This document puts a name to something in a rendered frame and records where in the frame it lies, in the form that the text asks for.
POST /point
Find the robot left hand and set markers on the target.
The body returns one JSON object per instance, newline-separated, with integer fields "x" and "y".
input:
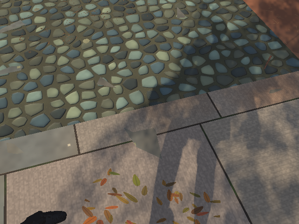
{"x": 51, "y": 217}

